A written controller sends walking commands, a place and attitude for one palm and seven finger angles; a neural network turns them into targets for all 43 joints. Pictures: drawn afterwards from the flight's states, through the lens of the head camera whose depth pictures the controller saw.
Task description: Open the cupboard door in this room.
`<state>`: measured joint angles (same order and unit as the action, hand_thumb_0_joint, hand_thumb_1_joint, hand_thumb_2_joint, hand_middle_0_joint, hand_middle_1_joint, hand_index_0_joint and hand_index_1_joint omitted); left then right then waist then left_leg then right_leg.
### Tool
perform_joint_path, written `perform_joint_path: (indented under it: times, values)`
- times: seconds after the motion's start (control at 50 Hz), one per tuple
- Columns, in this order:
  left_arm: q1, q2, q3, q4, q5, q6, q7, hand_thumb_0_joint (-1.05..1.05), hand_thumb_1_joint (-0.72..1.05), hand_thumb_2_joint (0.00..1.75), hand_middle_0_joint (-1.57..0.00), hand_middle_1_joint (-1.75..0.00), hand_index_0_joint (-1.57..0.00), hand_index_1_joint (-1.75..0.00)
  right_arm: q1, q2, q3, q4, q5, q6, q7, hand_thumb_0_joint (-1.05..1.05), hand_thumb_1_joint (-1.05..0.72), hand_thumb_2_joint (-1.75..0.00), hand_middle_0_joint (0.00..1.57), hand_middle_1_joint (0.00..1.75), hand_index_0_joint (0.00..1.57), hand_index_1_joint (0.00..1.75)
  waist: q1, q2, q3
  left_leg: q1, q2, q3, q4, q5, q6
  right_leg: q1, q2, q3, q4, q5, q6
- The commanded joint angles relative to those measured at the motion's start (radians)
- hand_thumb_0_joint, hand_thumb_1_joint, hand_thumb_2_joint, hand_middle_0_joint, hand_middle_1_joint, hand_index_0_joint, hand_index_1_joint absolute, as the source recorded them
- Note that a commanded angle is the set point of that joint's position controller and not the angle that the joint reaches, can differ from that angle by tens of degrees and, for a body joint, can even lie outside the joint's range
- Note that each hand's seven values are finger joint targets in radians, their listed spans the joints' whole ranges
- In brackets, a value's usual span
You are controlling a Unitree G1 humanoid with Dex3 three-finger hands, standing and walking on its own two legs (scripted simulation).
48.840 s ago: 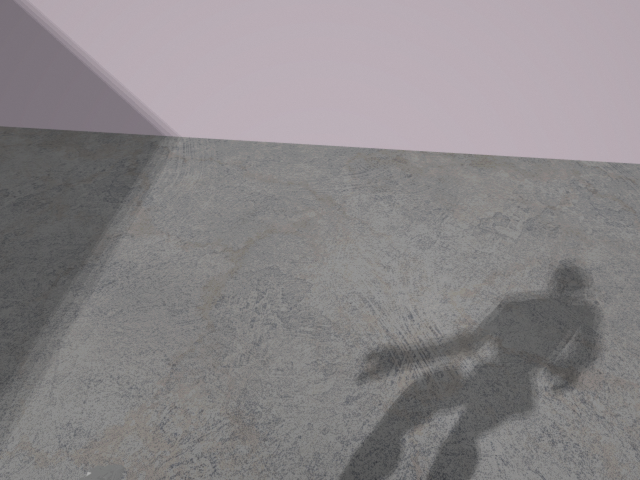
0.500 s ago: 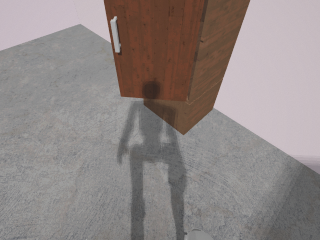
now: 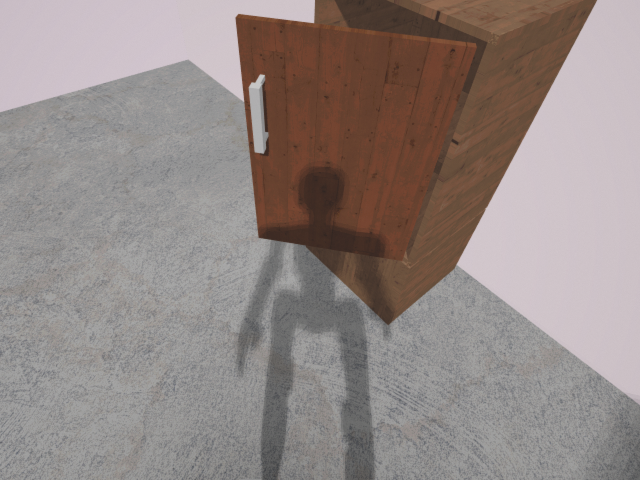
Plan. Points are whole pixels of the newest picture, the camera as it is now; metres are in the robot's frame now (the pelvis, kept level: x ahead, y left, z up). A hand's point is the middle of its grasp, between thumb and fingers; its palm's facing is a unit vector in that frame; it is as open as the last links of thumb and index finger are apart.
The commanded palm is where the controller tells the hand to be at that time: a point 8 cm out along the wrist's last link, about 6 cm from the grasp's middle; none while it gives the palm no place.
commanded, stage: take the last steps up to it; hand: left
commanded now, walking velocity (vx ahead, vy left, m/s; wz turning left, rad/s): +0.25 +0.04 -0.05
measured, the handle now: (260, 114) +0.75 +0.20 +0.04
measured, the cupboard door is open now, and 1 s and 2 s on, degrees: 40 40 40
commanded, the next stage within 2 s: come to a stop and stand still in 0.24 s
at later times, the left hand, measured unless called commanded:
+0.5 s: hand (214, 405) +0.24 +0.18 -0.16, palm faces -0.02 -0.98 -0.22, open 7.3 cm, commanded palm none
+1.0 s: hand (207, 419) +0.22 +0.19 -0.17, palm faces +0.01 -0.97 -0.24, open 7.4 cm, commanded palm none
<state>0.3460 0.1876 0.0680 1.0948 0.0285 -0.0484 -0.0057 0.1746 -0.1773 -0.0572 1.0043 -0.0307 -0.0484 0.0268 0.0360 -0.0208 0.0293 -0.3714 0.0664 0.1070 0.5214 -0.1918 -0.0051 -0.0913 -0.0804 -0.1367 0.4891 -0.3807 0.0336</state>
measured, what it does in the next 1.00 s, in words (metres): walks ahead: right foot, then left foot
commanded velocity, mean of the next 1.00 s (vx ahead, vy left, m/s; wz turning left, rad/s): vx -0.05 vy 0.01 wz -0.01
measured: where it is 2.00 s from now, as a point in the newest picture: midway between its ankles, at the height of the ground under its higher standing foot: outside the picture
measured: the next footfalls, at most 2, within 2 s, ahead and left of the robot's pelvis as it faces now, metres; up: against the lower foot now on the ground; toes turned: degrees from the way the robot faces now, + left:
right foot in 0.38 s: +0.19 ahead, -0.10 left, +0.00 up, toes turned -4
left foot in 0.56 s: +0.20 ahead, +0.12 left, +0.00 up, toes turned +1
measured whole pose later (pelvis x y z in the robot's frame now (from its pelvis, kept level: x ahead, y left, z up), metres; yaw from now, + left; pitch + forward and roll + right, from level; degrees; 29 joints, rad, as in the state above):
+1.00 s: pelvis +0.18 +0.00 +0.01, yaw -1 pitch +0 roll +1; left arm 0.22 0.19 0.03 1.02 0.03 0.00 0.03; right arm 0.13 -0.19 -0.05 1.03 0.00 0.04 -0.03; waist 0.01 -0.02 0.08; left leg -0.27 0.00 0.04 0.69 -0.45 -0.03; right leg -0.21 -0.02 -0.05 0.53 -0.32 -0.03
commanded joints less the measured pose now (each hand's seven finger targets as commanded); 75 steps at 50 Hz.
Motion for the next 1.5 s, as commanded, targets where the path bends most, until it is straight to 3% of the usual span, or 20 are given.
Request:
perform_joint_path:
  times: [0.0, 0.14, 0.3, 0.32, 0.36, 0.38, 0.46, 0.5, 0.54, 0.66, 0.74, 0.78, 0.82, 0.94, 0.98, 1.02, 1.06, 1.1, 1.18, 1.48]
  values:
    - [-0.077, 0.054, -0.001, -0.13, -0.009, -0.01, 0.003, 0.0, 0.9, 0.9, -0.2, -0.3, -0.2, -0.3, 0.392, -0.244, -0.047, 0.049, -0.011, -0.003, -0.037, 0.0, -0.9, -0.9, 0.2, 0.3, 0.2, 0.3, -0.171, 0.276, -0.089, 0.465, 0.359, -0.523, -0.277, -0.151, 0.203, -0.54, 0.05, 0.039, 0.618, -0.225, -0.062]
    - [-0.053, 0.011, -0.009, -0.092, -0.005, 0.015, -0.011, 0.0, 0.9, 0.9, -0.2, -0.3, -0.2, -0.3, 0.157, -0.108, 0.005, 0.01, 0.004, -0.032, -0.053, 0.0, -0.9, -0.9, 0.2, 0.3, 0.2, 0.3, -0.036, 0.128, -0.034, 0.226, 0.219, -0.152, -0.304, 0.181, 0.167, -0.427, -0.048, 0.088, 0.509, 0.037, -0.038]
    - [-0.043, 0.03, -0.007, -0.089, -0.001, 0.017, -0.007, 0.0, 0.9, 0.9, -0.2, -0.3, -0.2, -0.3, 0.14, -0.114, 0.004, 0.042, 0.007, 0.0, -0.047, 0.0, -0.9, -0.9, 0.2, 0.3, 0.2, 0.3, 0.002, 0.1, 0.014, 0.105, 0.146, -0.079, -0.175, 0.0, 0.117, -0.092, 0.032, 0.009, 0.055, 0.158, -0.039]
    - [0.004, 0.067, 0.001, -0.074, -0.001, 0.011, -0.001, 0.0, 0.9, 0.9, -0.2, -0.3, -0.2, -0.3, 0.133, -0.094, 0.008, 0.042, 0.012, 0.001, -0.045, 0.0, -0.9, -0.9, 0.2, 0.3, 0.2, 0.3, 0.027, 0.018, 0.012, 0.035, 0.088, -0.044, -0.082, -0.072, 0.077, 0.014, -0.004, 0.073, -0.023, 0.176, -0.051]
    - [0.087, 0.185, 0.011, -0.049, -0.009, 0.002, 0.016, 0.0, 0.9, 0.9, -0.2, -0.3, -0.2, -0.3, 0.146, -0.05, 0.021, 0.015, 0.02, 0.01, -0.041, 0.0, -0.9, -0.9, 0.2, 0.3, 0.2, 0.3, 0.035, -0.237, 0.006, -0.136, -0.055, 0.045, 0.215, -0.385, -0.017, 0.112, -0.337, 0.438, -0.193, 0.462, -0.219]
    - [0.052, 0.171, 0.002, -0.051, -0.012, -0.007, 0.027, 0.0, 0.9, 0.9, -0.2, -0.3, -0.2, -0.3, 0.124, -0.058, 0.023, 0.029, 0.024, 0.021, -0.049, 0.0, -0.9, -0.9, 0.2, 0.3, 0.2, 0.3, 0.032, -0.203, -0.029, -0.052, -0.02, -0.045, 0.295, -0.431, -0.022, 0.022, -0.353, 0.448, -0.204, 0.597, -0.266]
    - [-0.114, 0.139, -0.003, -0.077, -0.011, 0.015, 0.051, 0.0, 0.9, 0.9, -0.2, -0.3, -0.2, -0.3, 0.184, -0.014, 0.028, 0.084, 0.036, 0.051, -0.058, 0.0, -0.9, -0.9, 0.2, 0.3, 0.2, 0.3, -0.045, -0.129, -0.079, 0.031, -0.019, -0.061, 0.12, -0.263, -0.041, 0.034, -0.233, 0.193, -0.031, 1.056, -0.221]
    - [-0.124, 0.143, -0.004, -0.07, -0.025, 0.03, 0.052, 0.0, 0.9, 0.9, -0.2, -0.3, -0.2, -0.3, 0.212, -0.022, 0.025, 0.106, 0.03, 0.059, -0.058, 0.0, -0.9, -0.9, 0.2, 0.3, 0.2, 0.3, -0.053, -0.113, -0.111, 0.134, -0.028, -0.033, -0.069, -0.016, -0.049, 0.023, -0.183, 0.142, 0.043, 0.937, -0.154]
    - [-0.111, 0.104, -0.005, -0.086, -0.028, 0.047, 0.049, 0.0, 0.9, 0.9, -0.2, -0.3, -0.2, -0.3, 0.185, -0.076, 0.006, 0.086, 0.018, 0.055, -0.062, 0.0, -0.9, -0.9, 0.2, 0.3, 0.2, 0.3, -0.03, 0.068, -0.109, 0.24, 0.09, -0.113, -0.068, 0.488, 0.007, -0.106, -0.094, 0.089, 0.095, 0.63, -0.068]
    - [-0.149, 0.065, -0.004, -0.138, -0.023, 0.087, 0.045, 0.0, 0.9, 0.9, -0.2, -0.3, -0.2, -0.3, 0.131, -0.147, -0.018, 0.025, 0.002, 0.064, -0.081, 0.0, -0.9, -0.9, 0.2, 0.3, 0.2, 0.3, -0.045, 0.211, -0.025, 0.259, 0.247, -0.243, -0.102, 0.845, 0.182, -0.263, 0.048, 0.101, 0.301, -0.155, -0.038]
    - [-0.075, 0.07, 0.001, -0.132, -0.018, 0.072, 0.04, 0.0, 0.9, 0.9, -0.2, -0.3, -0.2, -0.3, 0.08, -0.162, -0.03, -0.007, 0.009, 0.068, -0.08, 0.0, -0.9, -0.9, 0.2, 0.3, 0.2, 0.3, -0.02, 0.129, -0.097, 0.291, 0.189, -0.184, -0.007, 0.721, 0.13, -0.147, 0.057, 0.091, 0.064, 0.114, -0.045]
    - [-0.054, 0.146, 0.01, -0.132, -0.006, 0.06, 0.045, 0.0, 0.9, 0.9, -0.2, -0.3, -0.2, -0.3, 0.073, -0.125, -0.032, -0.032, 0.024, 0.076, -0.071, 0.0, -0.9, -0.9, 0.2, 0.3, 0.2, 0.3, -0.029, -0.062, -0.107, 0.131, 0.047, -0.072, 0.115, 0.24, 0.018, -0.032, -0.116, 0.281, -0.051, 0.631, -0.101]
    - [-0.072, 0.178, 0.004, -0.129, -0.005, 0.049, 0.043, 0.0, 0.9, 0.9, -0.2, -0.3, -0.2, -0.3, 0.025, -0.067, -0.019, -0.046, 0.025, 0.099, -0.06, 0.0, -0.9, -0.9, 0.2, 0.3, 0.2, 0.3, -0.012, -0.193, -0.045, 0.038, -0.066, -0.087, 0.333, -0.396, -0.025, -0.103, -0.283, 0.402, -0.148, 0.79, -0.241]
    - [-0.097, 0.157, -0.002, -0.11, -0.006, 0.038, 0.049, 0.0, 0.9, 0.9, -0.2, -0.3, -0.2, -0.3, 0.031, -0.045, 0.005, -0.006, 0.033, 0.075, -0.057, 0.0, -0.9, -0.9, 0.2, 0.3, 0.2, 0.3, -0.034, -0.141, -0.088, 0.052, -0.061, -0.07, 0.1, -0.24, -0.036, 0.07, -0.157, 0.257, -0.026, 0.962, -0.21]
    - [-0.099, 0.152, -0.008, -0.095, -0.02, 0.037, 0.048, 0.0, 0.9, 0.9, -0.2, -0.3, -0.2, -0.3, 0.069, -0.051, 0.012, 0.023, 0.028, 0.061, -0.058, 0.0, -0.9, -0.9, 0.2, 0.3, 0.2, 0.3, -0.053, -0.096, -0.095, 0.208, -0.053, -0.072, -0.139, 0.011, -0.029, 0.004, -0.123, 0.24, 0.017, 0.821, -0.146]
    - [-0.074, 0.104, -0.023, -0.1, -0.029, 0.043, 0.042, 0.0, 0.9, 0.9, -0.2, -0.3, -0.2, -0.3, 0.05, -0.127, 0.007, 0.02, 0.019, 0.045, -0.062, 0.0, -0.9, -0.9, 0.2, 0.3, 0.2, 0.3, -0.026, 0.075, -0.111, 0.298, 0.109, -0.195, -0.114, 0.38, 0.042, -0.095, -0.03, 0.182, -0.014, 0.448, -0.054]
    - [0.035, 0.093, -0.037, -0.065, -0.009, 0.028, 0.079, 0.0, 0.9, 0.9, -0.2, -0.3, -0.2, -0.3, -0.044, -0.164, -0.001, -0.054, 0.034, 0.042, -0.05, 0.0, -0.9, -0.9, 0.2, 0.3, 0.2, 0.3, 0.01, 0.136, -0.033, 0.2, 0.081, -0.096, 0.082, 0.245, 0.023, -0.127, -0.068, 0.214, -0.093, 0.465, -0.04]
    - [-0.073, 0.154, -0.043, -0.118, -0.014, 0.019, 0.066, 0.0, 0.9, 0.9, -0.2, -0.3, -0.2, -0.3, 0.051, -0.071, 0.019, -0.076, 0.025, 0.047, -0.044, 0.0, -0.9, -0.9, 0.2, 0.3, 0.2, 0.3, -0.07, 0.125, -0.026, 0.17, 0.004, -0.111, -0.015, -0.073, 0.008, -0.197, -0.103, 0.283, -0.08, 0.248, -0.123]
    - [-0.034, 0.1, -0.052, -0.112, -0.009, 0.029, 0.052, 0.0, 0.9, 0.9, -0.2, -0.3, -0.2, -0.3, 0.082, -0.112, 0.027, -0.092, 0.017, 0.02, -0.049, 0.0, -0.9, -0.9, 0.2, 0.3, 0.2, 0.3, -0.03, 0.155, -0.021, 0.138, 0.08, -0.194, -0.103, 0.194, 0.064, -0.136, 0.022, 0.151, 0.011, 0.173, -0.079]
    - [-0.063, 0.129, -0.055, -0.069, -0.013, 0.03, 0.034, 0.0, 0.9, 0.9, -0.2, -0.3, -0.2, -0.3, 0.097, -0.15, 0.04, -0.02, 0.016, 0.006, -0.051, 0.0, -0.9, -0.9, 0.2, 0.3, 0.2, 0.3, -0.025, 0.014, 0.016, 0.145, 0.047, -0.175, -0.215, -0.025, 0.066, -0.125, -0.012, 0.188, -0.056, 0.174, -0.069]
